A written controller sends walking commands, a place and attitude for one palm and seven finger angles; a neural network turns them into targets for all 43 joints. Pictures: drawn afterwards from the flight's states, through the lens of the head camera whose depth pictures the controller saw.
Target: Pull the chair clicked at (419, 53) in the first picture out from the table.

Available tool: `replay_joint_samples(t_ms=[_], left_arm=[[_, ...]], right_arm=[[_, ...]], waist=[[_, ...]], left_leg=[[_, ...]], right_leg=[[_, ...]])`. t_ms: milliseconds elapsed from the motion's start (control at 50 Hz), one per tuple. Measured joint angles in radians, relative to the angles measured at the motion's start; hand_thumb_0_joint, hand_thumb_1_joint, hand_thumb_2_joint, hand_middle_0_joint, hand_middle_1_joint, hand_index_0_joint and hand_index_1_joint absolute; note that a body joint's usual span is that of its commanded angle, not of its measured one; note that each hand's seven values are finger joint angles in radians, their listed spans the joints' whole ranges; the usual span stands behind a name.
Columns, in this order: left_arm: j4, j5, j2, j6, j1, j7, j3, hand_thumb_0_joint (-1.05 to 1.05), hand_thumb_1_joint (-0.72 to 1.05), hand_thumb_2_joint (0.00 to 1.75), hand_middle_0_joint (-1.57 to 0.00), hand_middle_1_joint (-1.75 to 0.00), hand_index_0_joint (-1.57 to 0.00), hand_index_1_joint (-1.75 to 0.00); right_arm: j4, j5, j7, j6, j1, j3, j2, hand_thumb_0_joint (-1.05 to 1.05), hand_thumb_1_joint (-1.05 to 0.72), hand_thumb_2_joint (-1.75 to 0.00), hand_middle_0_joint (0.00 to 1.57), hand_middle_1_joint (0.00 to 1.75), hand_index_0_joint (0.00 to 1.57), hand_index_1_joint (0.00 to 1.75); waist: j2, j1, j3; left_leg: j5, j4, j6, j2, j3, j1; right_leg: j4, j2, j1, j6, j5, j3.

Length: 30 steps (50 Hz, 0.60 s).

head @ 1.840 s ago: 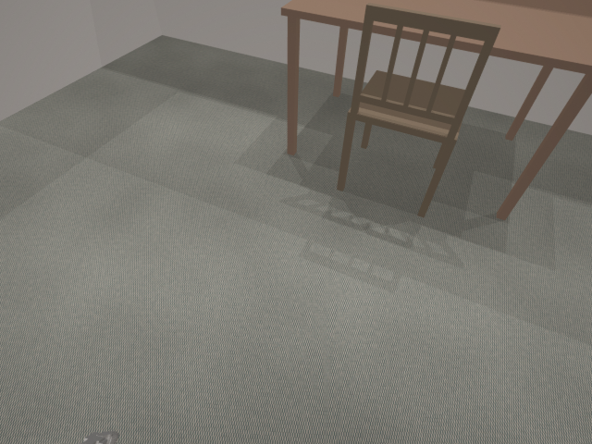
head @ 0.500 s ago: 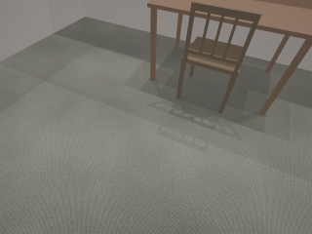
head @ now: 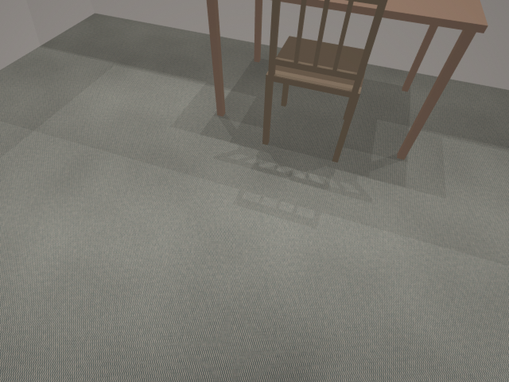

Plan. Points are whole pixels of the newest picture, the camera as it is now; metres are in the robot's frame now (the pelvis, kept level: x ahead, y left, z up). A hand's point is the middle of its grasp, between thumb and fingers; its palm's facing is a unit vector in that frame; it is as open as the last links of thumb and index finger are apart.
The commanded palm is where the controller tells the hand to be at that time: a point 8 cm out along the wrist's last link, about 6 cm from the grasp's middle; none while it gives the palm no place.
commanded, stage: walk to a spot facing it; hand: left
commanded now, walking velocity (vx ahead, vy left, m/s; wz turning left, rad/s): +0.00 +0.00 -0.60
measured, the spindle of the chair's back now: (321, 33) +1.38 -0.16 -0.10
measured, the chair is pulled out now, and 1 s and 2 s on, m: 0.00 0.00 0.00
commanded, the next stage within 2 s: turn to face it in 1.90 s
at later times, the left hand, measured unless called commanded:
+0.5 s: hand out of the picture +0.07 +0.20 -0.15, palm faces -0.13 -0.97 -0.19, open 7.4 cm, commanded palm none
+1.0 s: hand (243, 232) +0.45 +0.07 -0.16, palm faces -0.60 -0.78 -0.15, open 7.4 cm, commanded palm none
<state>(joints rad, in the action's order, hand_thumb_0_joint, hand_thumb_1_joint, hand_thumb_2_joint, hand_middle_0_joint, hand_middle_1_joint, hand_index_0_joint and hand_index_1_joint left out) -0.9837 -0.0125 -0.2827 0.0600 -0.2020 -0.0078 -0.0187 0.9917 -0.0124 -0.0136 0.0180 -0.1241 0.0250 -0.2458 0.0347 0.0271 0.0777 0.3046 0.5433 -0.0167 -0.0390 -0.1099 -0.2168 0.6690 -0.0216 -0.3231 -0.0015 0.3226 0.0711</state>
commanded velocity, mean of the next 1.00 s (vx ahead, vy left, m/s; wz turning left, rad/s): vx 0.31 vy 0.00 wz -0.58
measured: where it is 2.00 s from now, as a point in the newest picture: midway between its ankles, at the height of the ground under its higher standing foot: (329, 299)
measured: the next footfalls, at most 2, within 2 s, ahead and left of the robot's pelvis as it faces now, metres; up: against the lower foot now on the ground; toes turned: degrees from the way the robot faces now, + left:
left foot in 0.58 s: +0.19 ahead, +0.12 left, +0.00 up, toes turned -15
right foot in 1.12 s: +0.33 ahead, -0.19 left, +0.00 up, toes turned -45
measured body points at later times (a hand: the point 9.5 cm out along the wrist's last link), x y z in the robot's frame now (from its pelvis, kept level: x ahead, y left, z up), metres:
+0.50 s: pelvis +0.06 +0.00 +0.01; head +0.09 +0.01 +0.46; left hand +0.07 +0.25 -0.14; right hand +0.12 -0.27 -0.11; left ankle +0.12 +0.13 -0.69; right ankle +0.01 -0.10 -0.73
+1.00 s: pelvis +0.23 -0.01 +0.01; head +0.28 -0.01 +0.45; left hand +0.48 +0.11 -0.14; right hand +0.00 -0.13 -0.12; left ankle +0.15 +0.13 -0.73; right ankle +0.26 -0.19 -0.68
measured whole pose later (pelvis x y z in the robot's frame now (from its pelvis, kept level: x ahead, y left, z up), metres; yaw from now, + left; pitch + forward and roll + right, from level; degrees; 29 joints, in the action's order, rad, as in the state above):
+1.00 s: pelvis +0.23 -0.01 +0.01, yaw -34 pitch +0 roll -2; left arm -0.92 -0.03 -0.24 0.04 -0.06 -0.05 -0.07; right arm 1.08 -0.03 -0.03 -0.07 -0.51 0.02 -0.15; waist 0.04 -0.06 0.10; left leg 0.41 0.33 -0.01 -0.07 -0.33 0.09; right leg 0.85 0.06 -0.63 0.01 0.16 -0.11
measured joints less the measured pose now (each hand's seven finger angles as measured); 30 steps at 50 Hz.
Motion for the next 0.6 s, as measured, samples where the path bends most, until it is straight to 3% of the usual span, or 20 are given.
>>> replay_joint_samples(t_ms=[40,80,100,140,180,240,340,480,560,600], left_arm=[[0.018,0.000,0.018,0.006,-0.010,-0.005,-0.008,0.01,0.91,0.90,-0.20,-0.30,-0.20,-0.30],[0.038,-0.003,0.037,-0.003,-0.032,-0.013,-0.013,0.01,0.91,0.90,-0.20,-0.30,-0.20,-0.30],[0.045,-0.008,0.046,-0.015,-0.042,-0.014,-0.014,0.01,0.91,0.90,-0.20,-0.30,-0.20,-0.30],[0.052,-0.007,0.065,-0.031,-0.063,-0.008,-0.012,0.00,0.91,0.90,-0.20,-0.30,-0.20,-0.30],[0.052,-0.004,0.082,-0.039,-0.087,-0.004,-0.010,0.00,0.91,0.90,-0.20,-0.30,-0.20,-0.30],[0.038,-0.002,0.099,-0.052,-0.126,-0.006,-0.007,0.00,0.91,0.90,-0.20,-0.30,-0.20,-0.30],[0.017,-0.004,0.107,-0.075,-0.178,-0.010,-0.011,0.01,0.91,0.90,-0.21,-0.30,-0.20,-0.30],[0.002,-0.011,0.090,-0.082,-0.205,-0.007,-0.023,0.01,0.91,0.90,-0.21,-0.30,-0.20,-0.30],[0.001,-0.010,0.067,-0.069,-0.208,-0.005,-0.038,0.01,0.91,0.90,-0.21,-0.30,-0.20,-0.30],[-0.003,-0.004,0.053,-0.058,-0.203,-0.009,-0.050,0.01,0.91,0.90,-0.21,-0.30,-0.20,-0.30]], right_arm=[[-0.013,-0.002,0.001,0.003,-0.008,0.005,0.012,0.01,-0.90,-0.90,0.20,0.30,0.20,0.30],[-0.021,-0.005,0.005,0.009,-0.022,0.010,0.012,0.01,-0.90,-0.90,0.20,0.30,0.20,0.30],[-0.021,-0.003,0.008,0.016,-0.026,0.013,0.011,0.01,-0.90,-0.90,0.20,0.30,0.20,0.30],[-0.016,-0.003,0.011,0.033,-0.034,0.017,0.010,0.01,-0.90,-0.90,0.20,0.30,0.20,0.30],[-0.013,-0.005,0.018,0.035,-0.036,0.020,0.010,0.01,-0.91,-0.90,0.20,0.30,0.20,0.29],[-0.023,-0.011,0.028,0.020,-0.042,0.026,0.009,0.01,-0.91,-0.90,0.20,0.30,0.20,0.29],[-0.043,-0.013,0.030,0.001,-0.043,0.038,0.005,0.01,-0.91,-0.90,0.20,0.30,0.20,0.29],[-0.063,-0.007,0.028,-0.013,-0.023,0.039,0.007,0.01,-0.91,-0.90,0.20,0.30,0.19,0.29],[-0.091,0.002,0.023,-0.043,-0.015,0.025,0.024,0.01,-0.91,-0.90,0.20,0.30,0.20,0.29],[-0.108,-0.002,0.016,-0.068,-0.015,0.015,0.033,0.01,-0.91,-0.90,0.20,0.30,0.20,0.29]], waist=[[-0.007,0.004,0.015],[-0.030,0.009,0.017],[-0.044,0.009,0.015],[-0.058,0.010,0.011],[-0.060,0.015,0.007],[-0.053,0.012,-0.009],[-0.036,0.014,-0.039],[-0.023,0.038,-0.062],[0.000,0.047,-0.071],[0.008,0.037,-0.075]], left_leg=[[0.021,0.037,-0.006,-0.015,-0.022,-0.007],[0.058,0.107,-0.020,-0.044,-0.033,-0.030],[0.118,0.190,-0.025,-0.057,-0.022,-0.064],[0.194,0.382,-0.027,-0.039,0.042,-0.148],[0.143,0.501,-0.030,-0.023,0.077,-0.211],[0.044,0.539,-0.040,-0.022,0.084,-0.268],[-0.022,0.482,-0.053,-0.031,0.092,-0.300],[0.008,0.282,-0.051,-0.019,0.102,-0.256],[0.000,0.047,-0.036,0.009,0.090,-0.142],[-0.014,0.007,0.003,0.010,0.073,-0.108]], right_leg=[[0.088,0.010,-0.027,-0.004,0.079,-0.041],[0.040,0.014,-0.002,0.000,0.057,-0.075],[0.044,0.000,-0.009,0.021,0.043,-0.082],[0.042,-0.017,-0.011,0.057,0.034,-0.088],[-0.025,-0.031,0.016,0.072,0.000,-0.077],[-0.145,-0.042,0.059,0.075,-0.062,-0.049],[-0.258,-0.053,0.100,0.070,-0.114,0.009],[-0.285,-0.066,0.138,0.047,-0.093,0.083],[-0.207,-0.067,0.134,0.018,-0.022,0.134],[-0.032,-0.068,0.072,0.024,0.087,0.116]])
